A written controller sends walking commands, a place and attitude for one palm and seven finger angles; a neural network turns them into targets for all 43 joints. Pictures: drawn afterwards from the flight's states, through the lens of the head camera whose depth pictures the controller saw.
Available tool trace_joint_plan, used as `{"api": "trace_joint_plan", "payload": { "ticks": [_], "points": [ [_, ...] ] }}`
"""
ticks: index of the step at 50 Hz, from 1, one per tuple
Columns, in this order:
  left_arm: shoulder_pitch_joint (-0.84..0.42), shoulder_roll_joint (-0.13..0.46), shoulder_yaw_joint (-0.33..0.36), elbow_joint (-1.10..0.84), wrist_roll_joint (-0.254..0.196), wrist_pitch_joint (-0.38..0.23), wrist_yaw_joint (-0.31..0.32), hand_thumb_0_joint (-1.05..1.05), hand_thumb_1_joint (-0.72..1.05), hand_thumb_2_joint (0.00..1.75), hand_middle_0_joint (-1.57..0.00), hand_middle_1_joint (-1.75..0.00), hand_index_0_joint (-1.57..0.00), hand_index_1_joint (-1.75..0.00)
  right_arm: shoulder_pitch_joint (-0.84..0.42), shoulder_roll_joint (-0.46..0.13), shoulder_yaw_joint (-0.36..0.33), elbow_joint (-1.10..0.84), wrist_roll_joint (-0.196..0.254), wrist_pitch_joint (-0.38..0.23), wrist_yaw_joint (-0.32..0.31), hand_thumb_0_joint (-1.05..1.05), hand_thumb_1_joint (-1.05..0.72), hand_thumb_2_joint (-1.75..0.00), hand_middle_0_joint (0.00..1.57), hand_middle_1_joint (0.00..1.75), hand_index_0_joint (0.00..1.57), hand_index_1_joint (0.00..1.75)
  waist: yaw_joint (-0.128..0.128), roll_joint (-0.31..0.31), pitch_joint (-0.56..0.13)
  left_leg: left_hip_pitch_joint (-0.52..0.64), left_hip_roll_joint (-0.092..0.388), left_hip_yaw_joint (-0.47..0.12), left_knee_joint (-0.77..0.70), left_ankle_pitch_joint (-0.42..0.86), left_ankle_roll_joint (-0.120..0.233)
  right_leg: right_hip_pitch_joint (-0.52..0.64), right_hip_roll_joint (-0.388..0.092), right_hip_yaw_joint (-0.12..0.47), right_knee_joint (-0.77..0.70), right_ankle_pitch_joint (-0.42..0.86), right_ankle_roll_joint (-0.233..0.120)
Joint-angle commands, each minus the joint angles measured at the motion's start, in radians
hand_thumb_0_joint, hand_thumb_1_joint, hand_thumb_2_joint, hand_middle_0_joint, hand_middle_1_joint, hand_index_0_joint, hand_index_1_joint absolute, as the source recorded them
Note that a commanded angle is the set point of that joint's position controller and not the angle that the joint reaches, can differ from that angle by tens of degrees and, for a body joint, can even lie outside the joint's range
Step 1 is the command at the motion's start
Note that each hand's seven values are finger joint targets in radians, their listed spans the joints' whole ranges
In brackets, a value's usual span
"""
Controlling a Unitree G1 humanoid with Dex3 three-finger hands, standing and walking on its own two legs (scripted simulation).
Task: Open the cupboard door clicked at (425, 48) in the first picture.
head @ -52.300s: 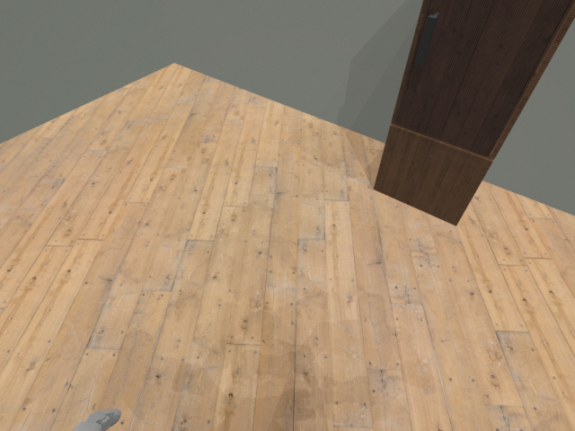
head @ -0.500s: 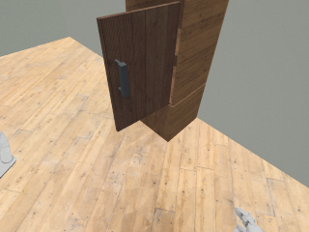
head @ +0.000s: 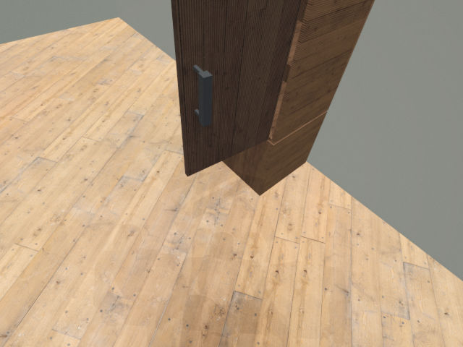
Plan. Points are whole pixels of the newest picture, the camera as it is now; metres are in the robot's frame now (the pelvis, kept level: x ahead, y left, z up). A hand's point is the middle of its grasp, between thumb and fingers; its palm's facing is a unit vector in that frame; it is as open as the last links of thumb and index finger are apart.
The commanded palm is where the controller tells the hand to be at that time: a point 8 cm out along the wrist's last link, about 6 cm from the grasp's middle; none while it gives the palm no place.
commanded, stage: let the arm hang, fingers relaxed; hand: left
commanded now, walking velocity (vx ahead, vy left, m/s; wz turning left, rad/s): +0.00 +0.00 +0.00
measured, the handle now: (201, 96) +0.71 +0.14 +0.01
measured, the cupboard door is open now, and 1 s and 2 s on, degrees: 83 83 83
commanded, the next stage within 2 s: look to check the result in 0.70 s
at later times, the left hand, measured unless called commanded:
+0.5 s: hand out of the picture +0.04 +0.22 -0.16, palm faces -0.02 -0.97 -0.24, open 7.4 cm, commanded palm none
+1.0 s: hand out of the picture +0.07 +0.24 -0.16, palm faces -0.03 -0.96 -0.27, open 7.4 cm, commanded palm none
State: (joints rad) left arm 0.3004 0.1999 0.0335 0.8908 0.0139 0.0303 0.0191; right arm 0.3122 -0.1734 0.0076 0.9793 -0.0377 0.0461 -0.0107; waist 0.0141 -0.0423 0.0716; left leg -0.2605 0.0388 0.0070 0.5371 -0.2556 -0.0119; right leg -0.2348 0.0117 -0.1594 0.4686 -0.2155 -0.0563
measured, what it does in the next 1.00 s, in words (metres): stands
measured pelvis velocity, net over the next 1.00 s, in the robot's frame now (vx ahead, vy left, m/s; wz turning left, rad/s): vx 0.02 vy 0.03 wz -0.04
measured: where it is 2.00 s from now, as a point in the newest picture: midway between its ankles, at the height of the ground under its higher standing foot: outside the picture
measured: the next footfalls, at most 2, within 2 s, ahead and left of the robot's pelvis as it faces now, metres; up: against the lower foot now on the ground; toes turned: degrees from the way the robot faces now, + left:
none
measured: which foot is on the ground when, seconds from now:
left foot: down 0.00-1.00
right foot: down 0.00-1.00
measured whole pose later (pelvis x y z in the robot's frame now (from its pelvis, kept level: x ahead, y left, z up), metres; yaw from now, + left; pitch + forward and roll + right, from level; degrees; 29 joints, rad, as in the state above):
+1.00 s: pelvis +0.02 +0.03 +0.01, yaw -2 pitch -2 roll +0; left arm 0.19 0.23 0.01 1.14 0.01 -0.01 0.02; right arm 0.19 -0.23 -0.01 1.15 -0.02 0.00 -0.02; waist 0.00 0.02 0.05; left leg -0.11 -0.02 0.08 0.34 -0.20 0.04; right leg -0.14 -0.03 -0.09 0.35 -0.18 0.00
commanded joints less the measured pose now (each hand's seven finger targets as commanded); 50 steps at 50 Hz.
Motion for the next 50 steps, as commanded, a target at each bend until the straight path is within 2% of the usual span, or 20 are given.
{"api": "trace_joint_plan", "payload": {
  "ticks": [1,3,9,10,14,20,23,25,31,35,39,50],
  "points": [
    [-0.005,0.109,0.010,0.032,-0.002,-0.046,0.001,0.00,0.90,0.90,-0.20,-0.30,-0.20,-0.30,-0.021,-0.097,-0.025,-0.033,0.013,-0.048,-0.011,0.00,-0.90,-0.90,0.20,0.30,0.20,0.30,-0.006,0.181,-0.082,-0.035,0.075,-0.073,-0.193,0.030,0.038,0.127,-0.127,0.171,-0.136,0.040,0.001],
    [-0.012,0.112,0.006,0.076,-0.004,-0.051,0.001,0.00,0.90,0.90,-0.20,-0.30,-0.20,-0.30,0.001,-0.112,-0.029,-0.003,0.015,-0.052,-0.013,0.00,-0.90,-0.90,0.20,0.30,0.20,0.30,-0.011,0.097,-0.083,-0.001,0.076,-0.069,-0.199,0.060,0.038,0.124,-0.132,0.167,-0.148,0.052,0.002],
    [-0.020,0.116,-0.001,0.166,-0.005,-0.050,0.005,0.00,0.90,0.90,-0.20,-0.30,-0.20,-0.30,0.008,-0.128,-0.027,0.068,0.018,-0.055,-0.015,0.00,-0.90,-0.90,0.20,0.30,0.20,0.30,-0.013,0.031,-0.013,0.026,0.079,-0.063,-0.243,0.062,0.042,0.084,-0.131,0.166,-0.165,0.027,0.009],
    [-0.017,0.117,-0.001,0.176,-0.005,-0.050,0.006,0.00,0.90,0.90,-0.20,-0.30,-0.20,-0.30,0.008,-0.132,-0.026,0.073,0.018,-0.056,-0.015,0.00,-0.90,-0.90,0.20,0.30,0.20,0.30,-0.011,0.040,-0.018,0.030,0.079,-0.062,-0.244,0.072,0.043,0.088,-0.131,0.164,-0.162,0.029,0.009],
    [-0.022,0.112,-0.005,0.201,-0.004,-0.045,0.009,0.00,0.90,0.90,-0.20,-0.30,-0.20,-0.30,0.003,-0.119,-0.024,0.103,0.016,-0.052,-0.013,0.00,-0.90,-0.90,0.20,0.30,0.20,0.30,-0.013,0.002,0.029,0.023,0.073,-0.057,-0.266,0.022,0.043,0.057,-0.132,0.168,-0.170,-0.013,0.017],
    [-0.024,0.113,-0.003,0.208,-0.001,-0.043,0.011,0.00,0.90,0.90,-0.20,-0.30,-0.20,-0.30,-0.006,-0.116,-0.025,0.123,0.017,-0.051,-0.010,0.00,-0.90,-0.90,0.20,0.30,0.20,0.30,-0.011,0.013,0.026,0.023,0.071,-0.056,-0.279,-0.014,0.044,0.050,-0.129,0.171,-0.163,-0.032,0.024],
    [-0.031,0.111,-0.001,0.210,-0.001,-0.045,0.011,0.00,0.90,0.90,-0.20,-0.30,-0.20,-0.30,-0.015,-0.115,-0.025,0.129,0.015,-0.058,-0.012,0.00,-0.90,-0.90,0.20,0.30,0.20,0.30,-0.010,0.050,-0.005,0.037,0.074,-0.058,-0.282,0.031,0.044,0.071,-0.133,0.172,-0.149,0.015,0.025],
    [-0.031,0.118,0.000,0.210,-0.001,-0.048,0.012,0.00,0.90,0.90,-0.20,-0.30,-0.20,-0.30,-0.023,-0.119,-0.026,0.131,0.019,-0.061,-0.013,0.00,-0.90,-0.90,0.20,0.30,0.20,0.30,-0.007,0.040,-0.006,0.041,0.074,-0.057,-0.275,0.060,0.045,0.077,-0.132,0.171,-0.148,0.032,0.024],
    [-0.047,0.122,0.003,0.214,-0.001,-0.052,0.012,0.00,0.90,0.90,-0.20,-0.30,-0.20,-0.30,-0.034,-0.128,-0.030,0.135,0.018,-0.066,-0.015,0.00,-0.90,-0.90,0.20,0.30,0.20,0.30,-0.012,0.070,-0.026,0.068,0.077,-0.056,-0.272,0.114,0.043,0.088,-0.137,0.171,-0.145,0.069,0.021],
    [-0.055,0.138,0.007,0.212,-0.001,-0.056,0.011,0.00,0.90,0.90,-0.20,-0.30,-0.20,-0.30,-0.046,-0.151,-0.036,0.131,0.021,-0.069,-0.017,0.00,-0.90,-0.90,0.20,0.30,0.20,0.30,-0.011,0.060,-0.030,0.085,0.079,-0.055,-0.264,0.148,0.045,0.094,-0.137,0.171,-0.150,0.095,0.019],
    [-0.071,0.143,0.006,0.217,-0.001,-0.055,0.010,0.00,0.90,0.90,-0.20,-0.30,-0.20,-0.30,-0.060,-0.160,-0.037,0.133,0.019,-0.067,-0.017,0.00,-0.90,-0.90,0.20,0.30,0.20,0.30,-0.016,0.057,-0.016,0.089,0.080,-0.057,-0.273,0.131,0.043,0.087,-0.140,0.173,-0.159,0.082,0.020],
    [-0.113,0.200,0.012,0.204,0.001,-0.062,0.006,0.00,0.90,0.90,-0.20,-0.30,-0.20,-0.30,-0.118,-0.222,-0.046,0.119,0.021,-0.069,-0.012,0.00,-0.90,-0.90,0.20,0.30,0.20,0.30,-0.015,0.051,-0.043,0.123,0.087,-0.060,-0.277,0.163,0.044,0.105,-0.146,0.179,-0.177,0.111,0.017]
  ]
}}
